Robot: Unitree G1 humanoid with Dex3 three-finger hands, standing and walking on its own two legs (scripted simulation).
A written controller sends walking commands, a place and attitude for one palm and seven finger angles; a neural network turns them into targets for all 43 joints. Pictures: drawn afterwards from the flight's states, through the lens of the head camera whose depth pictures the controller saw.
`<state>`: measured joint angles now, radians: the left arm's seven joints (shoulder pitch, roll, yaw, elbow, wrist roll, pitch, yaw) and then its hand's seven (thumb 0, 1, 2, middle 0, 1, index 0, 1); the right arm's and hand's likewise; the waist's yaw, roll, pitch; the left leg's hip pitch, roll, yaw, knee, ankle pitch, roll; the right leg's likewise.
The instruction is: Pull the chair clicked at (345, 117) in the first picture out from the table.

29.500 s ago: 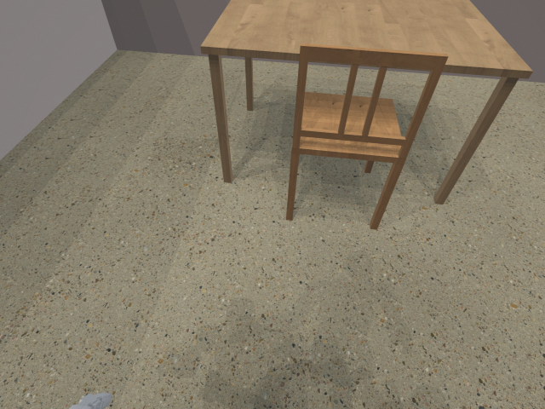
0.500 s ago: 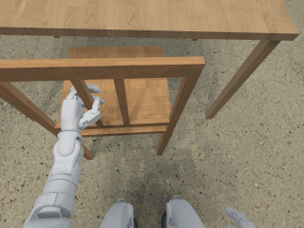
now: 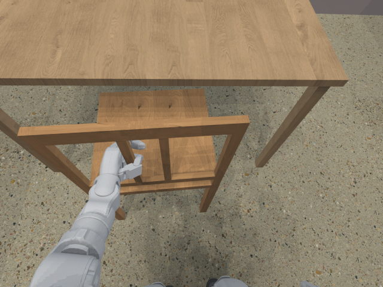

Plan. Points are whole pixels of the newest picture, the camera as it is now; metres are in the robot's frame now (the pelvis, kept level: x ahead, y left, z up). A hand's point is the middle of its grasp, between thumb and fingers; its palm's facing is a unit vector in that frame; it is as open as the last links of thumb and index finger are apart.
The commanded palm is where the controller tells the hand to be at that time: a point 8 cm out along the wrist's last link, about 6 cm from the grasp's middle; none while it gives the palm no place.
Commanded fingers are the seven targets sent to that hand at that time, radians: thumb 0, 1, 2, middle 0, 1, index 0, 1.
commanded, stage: step backward, pulling the chair out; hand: left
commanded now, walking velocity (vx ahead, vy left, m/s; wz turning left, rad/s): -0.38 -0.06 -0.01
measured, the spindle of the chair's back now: (131, 162) +0.41 +0.14 -0.10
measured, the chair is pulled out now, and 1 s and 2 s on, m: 0.04 0.16 0.35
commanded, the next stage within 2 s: none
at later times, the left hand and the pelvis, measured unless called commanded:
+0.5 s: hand (139, 186) +0.33 +0.11 -0.06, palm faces -0.07 -0.99 -0.11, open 5.1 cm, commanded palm +0.32 +0.16 -0.07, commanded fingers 0.00 0.90 0.90 -0.50 -1.45 -0.50 -1.45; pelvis -0.03 +0.01 +0.02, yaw -5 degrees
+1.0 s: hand (151, 217) +0.26 +0.08 -0.06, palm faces +0.04 -0.99 -0.16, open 5.3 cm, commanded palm +0.23 +0.14 -0.07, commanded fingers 0.00 0.90 0.90 -0.50 -1.45 -0.50 -1.45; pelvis -0.12 -0.04 +0.00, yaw +1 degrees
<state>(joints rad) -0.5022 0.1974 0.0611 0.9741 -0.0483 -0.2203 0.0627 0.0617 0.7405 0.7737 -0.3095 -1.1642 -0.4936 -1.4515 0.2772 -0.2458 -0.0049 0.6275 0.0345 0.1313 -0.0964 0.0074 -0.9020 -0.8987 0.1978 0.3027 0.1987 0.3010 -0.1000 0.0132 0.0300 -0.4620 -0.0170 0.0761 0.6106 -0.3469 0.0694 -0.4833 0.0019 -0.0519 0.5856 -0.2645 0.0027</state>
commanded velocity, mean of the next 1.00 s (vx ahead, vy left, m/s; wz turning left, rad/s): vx -0.38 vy -0.01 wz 0.09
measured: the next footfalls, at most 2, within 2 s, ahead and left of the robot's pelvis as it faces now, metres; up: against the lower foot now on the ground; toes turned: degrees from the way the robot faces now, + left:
right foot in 0.74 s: -0.02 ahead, -0.20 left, +0.00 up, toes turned -7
left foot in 1.06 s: -0.13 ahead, +0.13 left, +0.00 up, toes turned +1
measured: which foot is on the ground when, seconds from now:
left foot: down 0.00-0.76, up 0.78-1.00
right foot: down 0.00-0.30, up 0.32-0.72, down 0.74-1.00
